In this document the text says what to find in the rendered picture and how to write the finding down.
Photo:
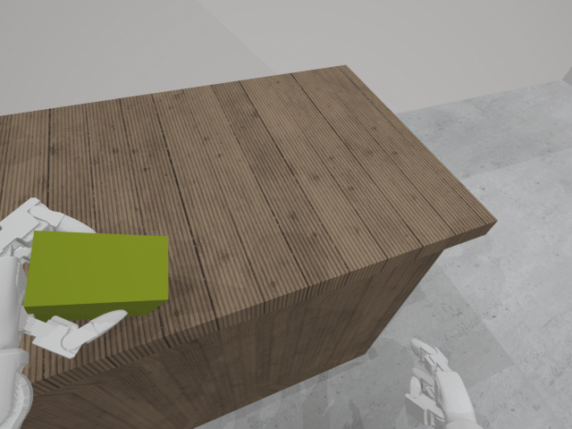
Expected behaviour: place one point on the robot left hand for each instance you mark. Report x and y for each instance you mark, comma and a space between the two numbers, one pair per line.
57, 335

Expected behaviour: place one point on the left robot forearm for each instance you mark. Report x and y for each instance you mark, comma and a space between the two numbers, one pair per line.
16, 392

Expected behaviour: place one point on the robot right hand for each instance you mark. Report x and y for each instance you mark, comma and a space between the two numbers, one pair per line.
446, 398

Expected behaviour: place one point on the table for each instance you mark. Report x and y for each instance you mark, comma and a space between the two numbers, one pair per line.
300, 211

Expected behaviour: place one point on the sponge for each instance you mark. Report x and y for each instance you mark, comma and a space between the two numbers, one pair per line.
79, 275

